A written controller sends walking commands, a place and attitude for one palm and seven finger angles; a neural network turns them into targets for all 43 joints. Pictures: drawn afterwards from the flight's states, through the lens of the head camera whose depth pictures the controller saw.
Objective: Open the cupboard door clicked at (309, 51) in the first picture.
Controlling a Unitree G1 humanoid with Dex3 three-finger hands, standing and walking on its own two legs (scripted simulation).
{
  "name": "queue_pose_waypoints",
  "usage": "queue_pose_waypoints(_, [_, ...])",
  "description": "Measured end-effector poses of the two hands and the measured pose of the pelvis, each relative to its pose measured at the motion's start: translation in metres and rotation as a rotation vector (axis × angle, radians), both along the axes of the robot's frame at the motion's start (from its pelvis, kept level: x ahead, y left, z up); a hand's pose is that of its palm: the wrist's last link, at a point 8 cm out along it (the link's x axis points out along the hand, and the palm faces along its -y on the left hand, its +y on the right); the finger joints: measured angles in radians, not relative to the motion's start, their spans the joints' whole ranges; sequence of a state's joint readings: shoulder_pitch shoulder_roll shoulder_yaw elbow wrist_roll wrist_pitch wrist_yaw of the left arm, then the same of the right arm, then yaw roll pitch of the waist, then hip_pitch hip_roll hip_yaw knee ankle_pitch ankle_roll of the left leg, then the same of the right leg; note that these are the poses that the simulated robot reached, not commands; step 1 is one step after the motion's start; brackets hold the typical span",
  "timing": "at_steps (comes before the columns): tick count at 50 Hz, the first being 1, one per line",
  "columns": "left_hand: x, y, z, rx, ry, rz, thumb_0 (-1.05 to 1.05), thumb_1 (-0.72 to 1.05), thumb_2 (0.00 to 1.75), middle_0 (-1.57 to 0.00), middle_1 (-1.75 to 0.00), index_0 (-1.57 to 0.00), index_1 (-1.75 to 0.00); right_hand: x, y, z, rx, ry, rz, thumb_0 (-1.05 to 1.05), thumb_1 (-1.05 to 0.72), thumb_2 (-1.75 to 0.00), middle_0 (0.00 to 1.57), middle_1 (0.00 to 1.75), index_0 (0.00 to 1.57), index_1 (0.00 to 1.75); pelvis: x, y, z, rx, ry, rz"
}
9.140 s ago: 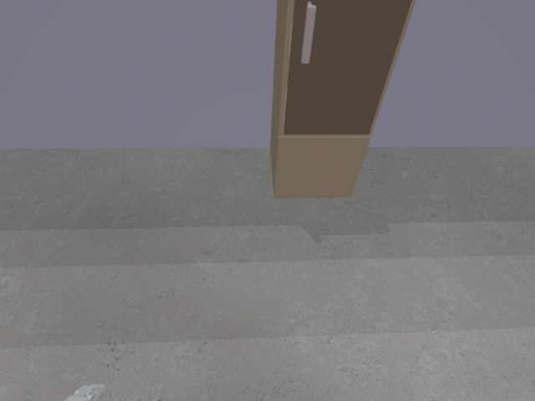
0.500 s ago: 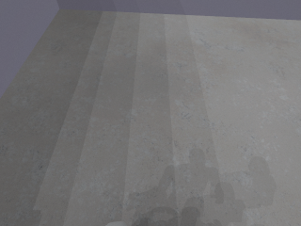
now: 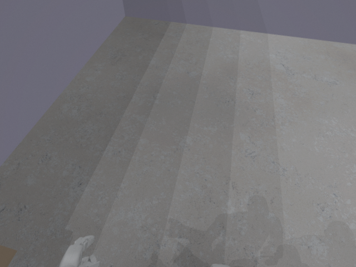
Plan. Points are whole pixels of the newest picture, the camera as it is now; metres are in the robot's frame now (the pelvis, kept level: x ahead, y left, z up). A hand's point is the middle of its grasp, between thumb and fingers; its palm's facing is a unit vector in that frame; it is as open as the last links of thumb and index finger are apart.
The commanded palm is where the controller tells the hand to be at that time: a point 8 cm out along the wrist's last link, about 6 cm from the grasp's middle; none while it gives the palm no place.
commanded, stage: turn to face it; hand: left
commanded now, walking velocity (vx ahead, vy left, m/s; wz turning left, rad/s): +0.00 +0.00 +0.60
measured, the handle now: out of the picture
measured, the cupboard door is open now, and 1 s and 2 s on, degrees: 0 0 0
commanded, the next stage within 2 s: none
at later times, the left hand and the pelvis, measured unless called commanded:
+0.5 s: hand out of the picture -0.04 +0.18 -0.16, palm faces +0.36 -0.89 -0.27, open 7.4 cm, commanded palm none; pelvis -0.01 -0.02 +0.00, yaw +20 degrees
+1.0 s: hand out of the picture -0.03 +0.22 -0.15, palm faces +0.59 -0.76 -0.28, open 7.4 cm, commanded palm none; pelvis -0.01 -0.03 -0.01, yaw +37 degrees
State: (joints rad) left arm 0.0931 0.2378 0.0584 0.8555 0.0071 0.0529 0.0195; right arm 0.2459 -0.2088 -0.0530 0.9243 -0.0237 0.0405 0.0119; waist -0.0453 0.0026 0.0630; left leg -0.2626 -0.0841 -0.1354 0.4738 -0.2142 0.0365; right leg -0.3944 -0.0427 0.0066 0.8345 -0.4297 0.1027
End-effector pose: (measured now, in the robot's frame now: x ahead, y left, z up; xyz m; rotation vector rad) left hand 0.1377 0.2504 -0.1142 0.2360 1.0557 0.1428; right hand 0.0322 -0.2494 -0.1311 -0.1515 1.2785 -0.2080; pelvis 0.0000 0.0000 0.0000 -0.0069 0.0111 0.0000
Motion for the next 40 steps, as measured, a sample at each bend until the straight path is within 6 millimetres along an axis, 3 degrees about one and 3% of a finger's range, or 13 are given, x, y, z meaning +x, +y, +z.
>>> queue_pose_waypoints(5, [-0.011, -0.022, 0.008, 0.036, -0.052, 0.031, 0.0, 0.91, 0.9, -0.2, -0.3, -0.2, -0.3, -0.006, -0.026, -0.022, 0.032, 0.043, 0.02, 0.0, -0.9, -0.9, 0.21, 0.3, 0.21, 0.3, -0.004, -0.024, -0.009, 0.018, -0.001, 0.058])
queue_pose_waypoints(12, [-0.069, -0.035, 0.019, 0.048, 0.01, 0.146, 0.0, 0.91, 0.9, -0.21, -0.3, -0.2, -0.3, 0.014, -0.048, -0.019, 0.045, 0.056, 0.111, 0.0, -0.91, -0.9, 0.2, 0.3, 0.2, 0.3, -0.006, -0.039, 0.002, 0.051, -0.025, 0.164])
queue_pose_waypoints(18, [-0.122, -0.038, 0.009, 0.02, 0.075, 0.271, 0.0, 0.91, 0.9, -0.21, -0.3, -0.2, -0.3, 0.044, -0.046, -0.013, 0.026, 0.071, 0.223, 0.0, -0.91, -0.9, 0.2, 0.3, 0.2, 0.3, -0.007, -0.041, 0.003, 0.057, -0.025, 0.253])
queue_pose_waypoints(23, [-0.175, -0.031, -0.007, -0.015, 0.156, 0.381, 0.0, 0.91, 0.9, -0.21, -0.3, -0.2, -0.3, 0.088, -0.02, -0.007, 0.002, 0.032, 0.344, 0.0, -0.91, -0.9, 0.2, 0.3, 0.2, 0.3, -0.011, -0.03, 0.0, 0.051, -0.016, 0.323])
queue_pose_waypoints(28, [-0.231, -0.011, -0.034, -0.055, 0.229, 0.501, 0.0, 0.9, 0.9, -0.21, -0.3, -0.2, -0.3, 0.138, 0.028, -0.002, -0.028, -0.081, 0.488, 0.0, -0.91, -0.9, 0.2, 0.3, 0.2, 0.3, -0.016, -0.008, -0.015, 0.019, -0.006, 0.394])
queue_pose_waypoints(31, [-0.255, 0.001, -0.045, -0.063, 0.276, 0.556, 0.0, 0.91, 0.9, -0.21, -0.3, -0.2, -0.3, 0.157, 0.056, 0.005, -0.031, -0.15, 0.547, 0.0, -0.91, -0.9, 0.2, 0.3, 0.2, 0.3, -0.02, 0.0, -0.018, 0.026, -0.007, 0.422])
queue_pose_waypoints(34, [-0.26, 0.009, -0.039, -0.063, 0.272, 0.588, 0.0, 0.91, 0.9, -0.2, -0.3, -0.19, -0.3, 0.162, 0.073, 0.016, -0.032, -0.182, 0.583, 0.0, -0.91, -0.9, 0.2, 0.3, 0.2, 0.3, -0.022, 0.004, -0.011, 0.012, -0.015, 0.45])
queue_pose_waypoints(40, [-0.242, 0.021, -0.02, -0.043, 0.147, 0.62, 0.0, 0.91, 0.9, -0.2, -0.3, -0.19, -0.3, 0.158, 0.088, 0.019, -0.006, -0.163, 0.635, 0.0, -0.91, -0.9, 0.2, 0.3, 0.21, 0.3, -0.025, 0.006, -0.001, 0.003, -0.025, 0.52])
